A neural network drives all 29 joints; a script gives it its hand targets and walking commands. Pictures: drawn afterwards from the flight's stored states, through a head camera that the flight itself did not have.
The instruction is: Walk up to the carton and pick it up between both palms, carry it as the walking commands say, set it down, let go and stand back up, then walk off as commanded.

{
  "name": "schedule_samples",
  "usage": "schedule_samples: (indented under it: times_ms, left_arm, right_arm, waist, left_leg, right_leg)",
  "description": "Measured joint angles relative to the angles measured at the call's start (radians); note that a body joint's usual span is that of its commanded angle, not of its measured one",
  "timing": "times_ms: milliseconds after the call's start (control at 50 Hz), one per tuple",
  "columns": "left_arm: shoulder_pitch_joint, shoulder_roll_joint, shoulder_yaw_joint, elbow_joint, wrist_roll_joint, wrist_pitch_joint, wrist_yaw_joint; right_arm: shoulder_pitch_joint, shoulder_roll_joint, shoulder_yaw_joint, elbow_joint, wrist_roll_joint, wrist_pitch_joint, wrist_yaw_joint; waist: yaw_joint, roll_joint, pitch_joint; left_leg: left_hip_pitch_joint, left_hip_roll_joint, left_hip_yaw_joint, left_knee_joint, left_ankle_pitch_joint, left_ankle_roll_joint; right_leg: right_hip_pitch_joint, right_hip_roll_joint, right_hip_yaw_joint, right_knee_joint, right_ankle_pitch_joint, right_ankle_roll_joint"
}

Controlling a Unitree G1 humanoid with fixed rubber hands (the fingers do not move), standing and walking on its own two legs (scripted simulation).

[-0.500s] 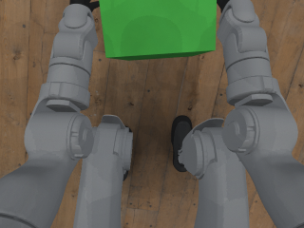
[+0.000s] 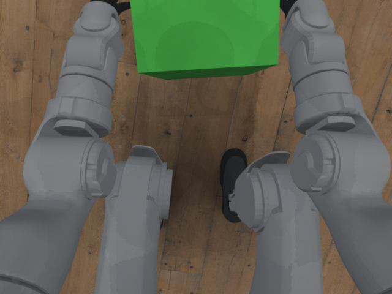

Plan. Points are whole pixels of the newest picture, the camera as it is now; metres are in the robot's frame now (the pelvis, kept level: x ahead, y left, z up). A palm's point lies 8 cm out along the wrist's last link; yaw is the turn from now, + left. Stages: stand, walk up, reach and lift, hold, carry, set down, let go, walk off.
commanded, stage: set down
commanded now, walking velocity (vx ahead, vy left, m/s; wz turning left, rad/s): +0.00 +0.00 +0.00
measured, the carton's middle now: (204, 14) +0.55 -0.01 -0.23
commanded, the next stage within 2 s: none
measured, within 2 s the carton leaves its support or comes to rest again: neither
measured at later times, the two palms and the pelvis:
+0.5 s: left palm (110, 5) +0.54 +0.15 -0.17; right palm (301, 3) +0.55 -0.15 -0.15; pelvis +0.00 +0.00 +0.00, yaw +0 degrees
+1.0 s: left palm (111, 6) +0.54 +0.14 -0.17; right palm (303, 5) +0.55 -0.16 -0.16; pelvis +0.00 +0.00 -0.01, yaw +0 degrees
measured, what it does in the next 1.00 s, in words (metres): stands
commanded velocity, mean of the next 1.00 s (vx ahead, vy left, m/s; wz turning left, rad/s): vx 0.00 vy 0.00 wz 0.00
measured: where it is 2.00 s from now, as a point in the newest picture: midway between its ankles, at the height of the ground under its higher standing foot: (193, 203)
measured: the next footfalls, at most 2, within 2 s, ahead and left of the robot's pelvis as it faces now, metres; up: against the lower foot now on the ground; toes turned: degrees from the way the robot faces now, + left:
none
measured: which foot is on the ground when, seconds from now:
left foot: down 0.00-1.00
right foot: down 0.00-1.00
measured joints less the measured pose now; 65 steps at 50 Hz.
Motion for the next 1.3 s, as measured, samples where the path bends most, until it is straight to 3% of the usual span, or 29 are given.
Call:
schedule_samples:
  times_ms: [1020, 1160, 1300]
  left_arm:
    - [-0.029, -0.021, 0.057, 0.016, 0.055, -0.057, -0.077]
    - [-0.052, 0.005, 0.003, 0.072, 0.026, -0.117, -0.053]
    - [-0.067, 0.082, -0.118, 0.140, -0.104, -0.164, 0.010]
  right_arm:
    - [-0.021, -0.057, -0.021, 0.064, 0.008, -0.047, 0.061]
    - [-0.029, -0.079, 0.033, 0.088, 0.047, -0.096, 0.054]
    - [-0.018, -0.125, 0.158, 0.152, 0.168, -0.148, -0.001]
  waist:
    - [0.017, -0.003, 0.074]
    - [0.020, 0.002, 0.106]
    - [0.014, 0.013, 0.129]
  left_leg:
    - [0.034, 0.001, -0.010, 0.039, -0.022, -0.007]
    - [0.051, 0.001, -0.011, 0.036, -0.019, -0.009]
    - [0.057, -0.002, -0.015, 0.024, -0.013, -0.010]
  right_leg:
    - [0.030, 0.004, -0.011, 0.035, -0.015, -0.002]
    - [0.049, 0.005, -0.012, 0.030, -0.012, 0.003]
    - [0.060, 0.001, -0.014, 0.017, -0.011, 0.003]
